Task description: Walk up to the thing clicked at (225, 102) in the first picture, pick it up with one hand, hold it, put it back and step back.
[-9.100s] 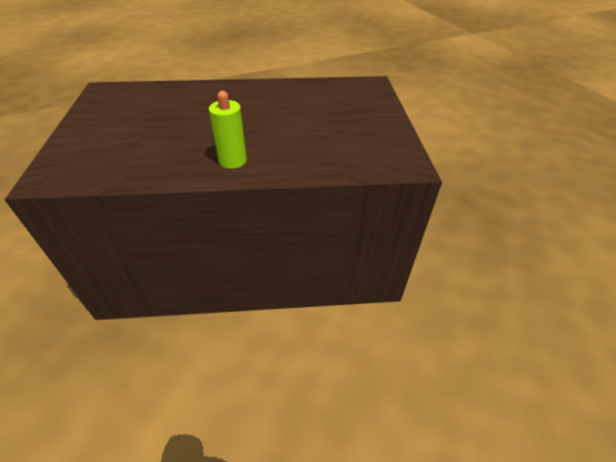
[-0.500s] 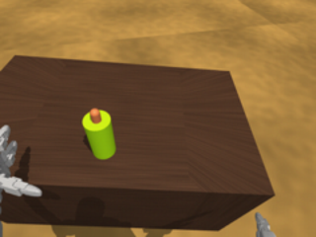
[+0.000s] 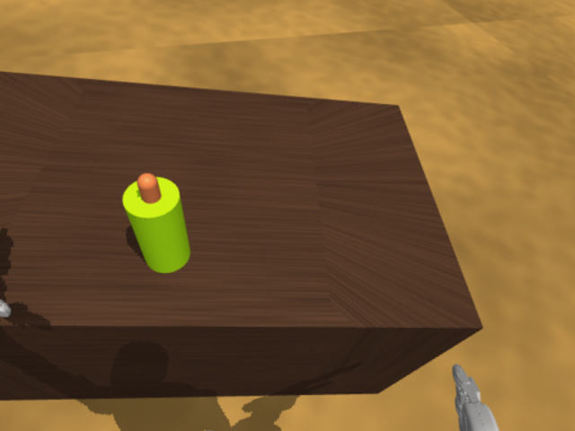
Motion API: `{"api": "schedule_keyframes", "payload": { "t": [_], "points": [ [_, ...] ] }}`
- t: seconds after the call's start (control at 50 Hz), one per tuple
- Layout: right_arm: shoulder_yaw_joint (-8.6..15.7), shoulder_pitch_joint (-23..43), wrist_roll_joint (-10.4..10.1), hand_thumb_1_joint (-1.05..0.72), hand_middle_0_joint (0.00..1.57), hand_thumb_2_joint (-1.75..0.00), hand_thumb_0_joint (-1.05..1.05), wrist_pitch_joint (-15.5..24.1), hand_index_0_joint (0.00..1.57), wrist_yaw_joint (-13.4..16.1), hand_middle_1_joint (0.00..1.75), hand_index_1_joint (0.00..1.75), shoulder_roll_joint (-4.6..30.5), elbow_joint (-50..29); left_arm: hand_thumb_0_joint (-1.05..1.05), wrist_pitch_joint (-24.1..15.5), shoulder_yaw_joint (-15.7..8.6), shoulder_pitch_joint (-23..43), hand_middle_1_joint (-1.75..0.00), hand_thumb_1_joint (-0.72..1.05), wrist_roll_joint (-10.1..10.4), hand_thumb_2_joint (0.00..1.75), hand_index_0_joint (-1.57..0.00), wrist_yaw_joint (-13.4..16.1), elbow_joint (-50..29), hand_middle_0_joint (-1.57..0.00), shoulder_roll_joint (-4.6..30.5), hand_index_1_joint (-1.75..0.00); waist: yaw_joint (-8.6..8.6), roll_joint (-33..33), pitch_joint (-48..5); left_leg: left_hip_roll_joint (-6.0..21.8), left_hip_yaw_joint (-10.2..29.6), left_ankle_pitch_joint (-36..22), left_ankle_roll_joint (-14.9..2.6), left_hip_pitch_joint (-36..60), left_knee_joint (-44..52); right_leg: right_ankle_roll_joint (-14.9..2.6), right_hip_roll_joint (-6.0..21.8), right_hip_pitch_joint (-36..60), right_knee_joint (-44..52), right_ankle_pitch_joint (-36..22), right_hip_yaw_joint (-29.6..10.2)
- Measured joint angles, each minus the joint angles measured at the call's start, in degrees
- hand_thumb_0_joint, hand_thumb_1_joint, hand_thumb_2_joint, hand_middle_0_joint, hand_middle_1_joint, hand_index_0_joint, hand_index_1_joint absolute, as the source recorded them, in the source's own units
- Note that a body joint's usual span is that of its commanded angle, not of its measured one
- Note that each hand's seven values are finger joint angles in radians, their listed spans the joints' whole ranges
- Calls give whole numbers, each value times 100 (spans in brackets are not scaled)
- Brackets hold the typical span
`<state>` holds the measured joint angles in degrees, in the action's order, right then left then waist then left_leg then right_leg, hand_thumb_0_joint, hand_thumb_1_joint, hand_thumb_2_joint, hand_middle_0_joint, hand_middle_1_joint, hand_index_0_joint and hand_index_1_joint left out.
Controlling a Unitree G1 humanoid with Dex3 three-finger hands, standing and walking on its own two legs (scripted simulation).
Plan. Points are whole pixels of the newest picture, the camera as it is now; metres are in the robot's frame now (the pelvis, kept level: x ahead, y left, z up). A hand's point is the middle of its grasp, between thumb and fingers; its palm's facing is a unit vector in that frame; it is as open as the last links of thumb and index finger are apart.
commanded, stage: go down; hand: left
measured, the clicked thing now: (158, 220) +0.47 +0.21 -0.02
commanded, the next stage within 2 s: approach in 1.54 s
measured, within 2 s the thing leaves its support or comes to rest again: neither
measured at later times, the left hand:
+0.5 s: hand out of the picture +0.36 +0.39 +0.07, palm faces +0.24 -0.97 +0.02, open 17.7 cm
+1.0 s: hand out of the picture +0.38 +0.40 +0.06, palm faces +0.24 -0.97 +0.01, open 17.7 cm
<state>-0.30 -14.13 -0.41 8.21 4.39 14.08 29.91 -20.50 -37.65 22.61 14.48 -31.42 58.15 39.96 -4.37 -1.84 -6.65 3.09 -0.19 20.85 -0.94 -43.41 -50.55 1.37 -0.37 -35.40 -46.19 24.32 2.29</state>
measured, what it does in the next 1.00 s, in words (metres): stands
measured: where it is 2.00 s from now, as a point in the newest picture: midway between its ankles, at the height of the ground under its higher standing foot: outside the picture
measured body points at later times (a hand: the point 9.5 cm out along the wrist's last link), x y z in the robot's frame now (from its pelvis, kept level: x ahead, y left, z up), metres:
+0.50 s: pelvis +0.01 +0.01 -0.01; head +0.08 +0.05 +0.43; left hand +0.35 +0.44 +0.07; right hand +0.16 -0.25 -0.06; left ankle +0.04 +0.10 -0.70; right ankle -0.02 -0.14 -0.70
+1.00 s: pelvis +0.00 +0.00 -0.02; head +0.09 +0.05 +0.42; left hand +0.36 +0.45 +0.06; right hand +0.16 -0.25 -0.06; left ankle +0.04 +0.10 -0.70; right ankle -0.02 -0.14 -0.70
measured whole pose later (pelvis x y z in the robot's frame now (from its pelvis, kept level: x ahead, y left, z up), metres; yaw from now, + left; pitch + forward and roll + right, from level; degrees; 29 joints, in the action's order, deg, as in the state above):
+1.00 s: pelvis +0.00 +0.00 -0.02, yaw -1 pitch +19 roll -5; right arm -2.2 -19.0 0.4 9.6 4.2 15.2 19.3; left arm -15.3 -42.2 28.5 12.9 -34.4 60.8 47.3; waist -6.6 -1.1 -8.9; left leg 3.7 1.0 24.7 -1.0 -53.3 -59.2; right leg 1.5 -1.0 -44.4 -53.7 27.9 3.1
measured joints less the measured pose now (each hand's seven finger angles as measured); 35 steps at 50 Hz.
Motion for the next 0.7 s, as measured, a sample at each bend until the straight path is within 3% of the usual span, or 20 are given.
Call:
{"api": "schedule_keyframes", "payload": {
  "t": [0.26, 0.7],
  "points": [
    [-107, -169, 15, 50, 6, -6, -1, 119, 5, 1, 5, 5, -14, -264, -1, 87, -178, 129, -5, -60, 92, 5, -6, -202, 20, -6, 188, -5, -31, 52, -120, 25, 29, 186, -30, -369, -363, 31, -22, -318, -273, 143, 13],
    [-209, -333, 53, 51, 6, -6, -1, 157, 6, 7, 5, 5, 55, -800, -1, 378, -446, 549, -5, -60, -80, 6, -6, -245, 234, -6, 643, -5, -141, 34, -137, 45, 93, 344, -18, -815, -745, 19, -44, -741, -653, 322, 59]
  ]
}}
